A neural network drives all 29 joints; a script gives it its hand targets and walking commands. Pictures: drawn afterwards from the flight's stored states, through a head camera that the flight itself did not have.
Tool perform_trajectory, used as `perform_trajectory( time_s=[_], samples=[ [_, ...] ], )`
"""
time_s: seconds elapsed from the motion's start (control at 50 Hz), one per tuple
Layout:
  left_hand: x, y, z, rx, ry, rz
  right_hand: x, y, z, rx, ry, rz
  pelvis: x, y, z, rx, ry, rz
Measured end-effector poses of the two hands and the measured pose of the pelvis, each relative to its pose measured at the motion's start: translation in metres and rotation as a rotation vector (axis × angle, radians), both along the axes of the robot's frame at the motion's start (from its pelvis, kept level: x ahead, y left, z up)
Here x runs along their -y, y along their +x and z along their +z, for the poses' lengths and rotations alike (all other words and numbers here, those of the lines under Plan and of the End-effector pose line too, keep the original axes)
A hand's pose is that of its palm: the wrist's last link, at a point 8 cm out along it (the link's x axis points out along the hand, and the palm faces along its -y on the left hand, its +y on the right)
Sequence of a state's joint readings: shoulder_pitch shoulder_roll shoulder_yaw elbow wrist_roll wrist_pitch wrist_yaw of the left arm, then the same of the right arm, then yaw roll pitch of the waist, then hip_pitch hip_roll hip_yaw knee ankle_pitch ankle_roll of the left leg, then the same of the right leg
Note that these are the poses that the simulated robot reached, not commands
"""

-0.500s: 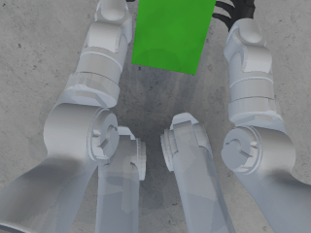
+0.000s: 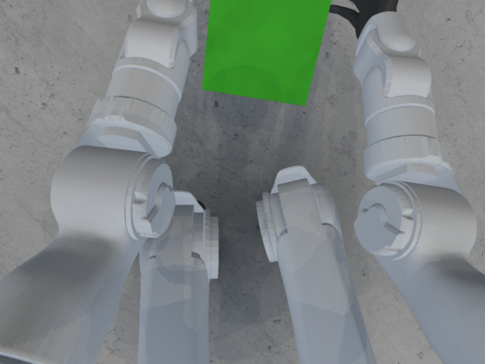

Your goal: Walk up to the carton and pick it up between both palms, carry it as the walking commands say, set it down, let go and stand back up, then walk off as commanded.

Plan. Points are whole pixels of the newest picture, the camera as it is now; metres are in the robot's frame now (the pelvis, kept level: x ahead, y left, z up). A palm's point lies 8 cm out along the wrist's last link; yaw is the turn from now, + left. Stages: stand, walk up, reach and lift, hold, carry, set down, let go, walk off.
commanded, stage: set down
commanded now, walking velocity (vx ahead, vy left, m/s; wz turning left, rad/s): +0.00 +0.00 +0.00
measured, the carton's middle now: out of the picture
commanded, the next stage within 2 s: none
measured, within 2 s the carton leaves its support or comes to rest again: neither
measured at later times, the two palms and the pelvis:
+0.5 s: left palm out of the picture +0.56 +0.03 -0.18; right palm (374, 13) +0.50 -0.22 -0.18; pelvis +0.00 +0.00 -0.01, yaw +0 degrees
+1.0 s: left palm out of the picture +0.55 +0.03 -0.21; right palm (364, 24) +0.49 -0.21 -0.21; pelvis +0.00 +0.00 -0.02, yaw +0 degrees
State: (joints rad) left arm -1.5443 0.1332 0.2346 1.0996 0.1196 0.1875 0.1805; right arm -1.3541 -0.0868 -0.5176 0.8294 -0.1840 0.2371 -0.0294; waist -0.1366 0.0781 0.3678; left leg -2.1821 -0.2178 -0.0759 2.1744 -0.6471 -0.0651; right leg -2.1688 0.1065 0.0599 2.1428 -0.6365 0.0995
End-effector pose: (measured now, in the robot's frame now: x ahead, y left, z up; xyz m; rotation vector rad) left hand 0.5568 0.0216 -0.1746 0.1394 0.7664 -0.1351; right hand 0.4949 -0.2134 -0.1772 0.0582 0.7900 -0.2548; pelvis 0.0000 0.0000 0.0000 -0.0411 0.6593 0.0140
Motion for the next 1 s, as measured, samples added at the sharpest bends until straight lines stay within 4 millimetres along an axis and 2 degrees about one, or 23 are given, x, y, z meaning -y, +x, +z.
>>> perform_trajectory(
  time_s=[0.48, 0.62, 0.82, 1.0],
  samples=[
    [-0.004, 0.003, -0.006, 0.001, -0.024, -0.022, 0.003, 0.003, -0.006, 0.015, 0.019, 0.024, 0.001, -0.003, -0.006, 0.026, 0.001, -0.003],
    [-0.006, 0.005, -0.012, -0.001, -0.029, -0.025, 0.004, 0.005, -0.012, 0.011, 0.020, 0.027, 0.000, 0.001, -0.007, 0.019, 0.000, -0.005],
    [-0.007, -0.003, -0.030, -0.033, -0.028, -0.037, 0.001, -0.002, -0.030, -0.026, 0.037, 0.045, 0.000, 0.004, -0.010, 0.024, 0.000, -0.005],
    [-0.007, -0.003, -0.031, -0.022, -0.022, -0.041, 0.002, -0.002, -0.030, -0.024, 0.032, 0.048, 0.000, 0.001, -0.016, 0.056, -0.002, -0.005]
  ],
)
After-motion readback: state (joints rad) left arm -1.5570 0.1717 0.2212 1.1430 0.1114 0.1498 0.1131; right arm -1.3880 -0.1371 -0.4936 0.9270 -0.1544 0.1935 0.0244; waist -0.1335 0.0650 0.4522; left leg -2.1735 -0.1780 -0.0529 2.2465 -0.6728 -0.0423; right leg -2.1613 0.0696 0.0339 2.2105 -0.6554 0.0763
